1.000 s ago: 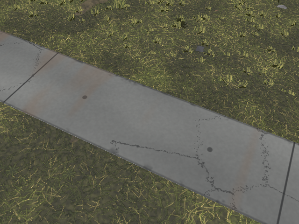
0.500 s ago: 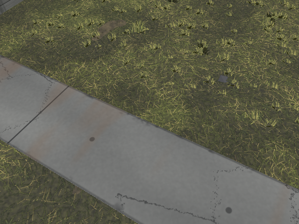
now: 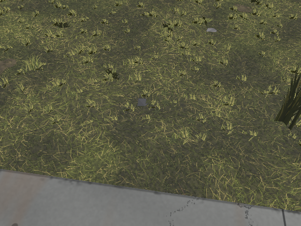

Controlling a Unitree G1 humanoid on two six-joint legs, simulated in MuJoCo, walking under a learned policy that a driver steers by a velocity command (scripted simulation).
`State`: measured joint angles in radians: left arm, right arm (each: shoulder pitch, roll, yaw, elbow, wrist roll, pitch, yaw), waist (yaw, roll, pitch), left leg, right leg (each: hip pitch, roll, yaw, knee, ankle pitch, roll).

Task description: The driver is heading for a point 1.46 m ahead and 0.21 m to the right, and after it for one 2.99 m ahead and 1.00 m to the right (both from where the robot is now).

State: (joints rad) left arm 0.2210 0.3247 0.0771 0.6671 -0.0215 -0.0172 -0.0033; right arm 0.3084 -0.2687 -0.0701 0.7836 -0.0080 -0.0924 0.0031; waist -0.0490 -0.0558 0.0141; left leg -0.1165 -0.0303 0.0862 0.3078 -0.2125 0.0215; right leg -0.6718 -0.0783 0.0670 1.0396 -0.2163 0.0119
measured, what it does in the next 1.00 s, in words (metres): walks ahead: right foot, then left foot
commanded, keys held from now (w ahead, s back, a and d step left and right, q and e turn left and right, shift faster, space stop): w+e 0.50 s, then w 0.06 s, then w+q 0.44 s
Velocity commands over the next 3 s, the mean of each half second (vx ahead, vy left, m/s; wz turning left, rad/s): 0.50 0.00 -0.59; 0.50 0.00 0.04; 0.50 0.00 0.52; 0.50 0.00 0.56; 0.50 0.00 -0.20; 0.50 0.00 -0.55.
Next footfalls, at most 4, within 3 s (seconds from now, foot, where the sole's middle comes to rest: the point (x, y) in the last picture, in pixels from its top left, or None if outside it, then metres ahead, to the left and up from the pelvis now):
0.24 right None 0.29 -0.16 -0.78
0.72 left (157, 212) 0.55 -0.04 -0.78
1.38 right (214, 168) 0.85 -0.39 -0.94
1.88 left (169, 130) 1.12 -0.16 -0.94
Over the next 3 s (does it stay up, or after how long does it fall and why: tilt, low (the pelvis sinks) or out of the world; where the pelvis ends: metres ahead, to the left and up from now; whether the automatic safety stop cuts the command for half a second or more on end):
stays up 1.63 -0.16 -0.17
